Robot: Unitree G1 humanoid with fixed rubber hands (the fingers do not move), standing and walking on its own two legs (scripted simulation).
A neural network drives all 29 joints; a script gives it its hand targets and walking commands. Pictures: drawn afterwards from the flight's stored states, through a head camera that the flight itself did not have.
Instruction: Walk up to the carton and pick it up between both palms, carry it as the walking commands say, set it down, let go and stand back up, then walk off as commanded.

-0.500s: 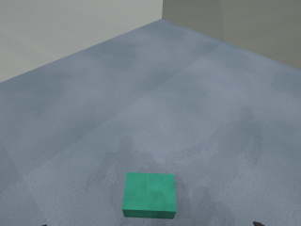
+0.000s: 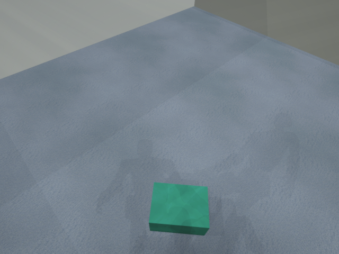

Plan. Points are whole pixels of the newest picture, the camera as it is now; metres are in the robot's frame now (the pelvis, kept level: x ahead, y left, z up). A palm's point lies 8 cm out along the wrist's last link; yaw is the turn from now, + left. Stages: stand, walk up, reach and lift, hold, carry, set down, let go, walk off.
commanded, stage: walk off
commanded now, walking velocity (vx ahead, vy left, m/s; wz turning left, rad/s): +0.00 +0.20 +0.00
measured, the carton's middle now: (178, 208) +0.44 -0.06 -0.70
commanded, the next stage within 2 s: none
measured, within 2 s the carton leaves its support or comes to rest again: neither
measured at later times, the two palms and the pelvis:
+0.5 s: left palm out of the picture +0.02 +0.38 -0.12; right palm out of the picture +0.01 -0.14 -0.15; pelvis -0.02 +0.11 +0.00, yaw -1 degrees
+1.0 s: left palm out of the picture +0.02 +0.55 -0.14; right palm out of the picture +0.03 +0.00 -0.12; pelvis -0.03 +0.26 +0.00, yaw -1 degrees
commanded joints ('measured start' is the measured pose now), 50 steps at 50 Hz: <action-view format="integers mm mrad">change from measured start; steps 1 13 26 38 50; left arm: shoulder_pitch -29 21 43 81 87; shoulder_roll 222 40 77 162 -38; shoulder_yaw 55 17 35 108 41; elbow -33 -33 -24 -39 -65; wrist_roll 5 -29 -19 1 -23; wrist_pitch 7 18 -9 4 22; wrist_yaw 4 22 33 5 22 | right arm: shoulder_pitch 68 47 62 91 37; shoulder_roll -64 -73 -44 14 -12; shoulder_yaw -20 -5 -54 -41 -12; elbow -42 -81 -65 -121 -127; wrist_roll -2 -16 -24 -10 -24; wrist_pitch -5 -13 -1 7 -25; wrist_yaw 6 -17 8 38 -18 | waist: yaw -19 -37 -33 -25 -34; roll -173 162 -107 -210 203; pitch -35 -44 49 -19 -36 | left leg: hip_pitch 46 194 -246 112 116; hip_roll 27 203 -6 42 228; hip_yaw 34 -126 -123 107 -106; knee -151 -371 436 -276 -372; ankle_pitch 75 626 62 212 521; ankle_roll -14 232 -35 -33 229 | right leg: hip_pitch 3 -235 32 -32 -207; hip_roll -219 6 -314 -263 3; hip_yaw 143 -107 78 -39 -140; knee -62 539 -161 -11 488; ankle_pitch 330 -329 279 280 -322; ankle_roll -156 -33 -219 -116 -62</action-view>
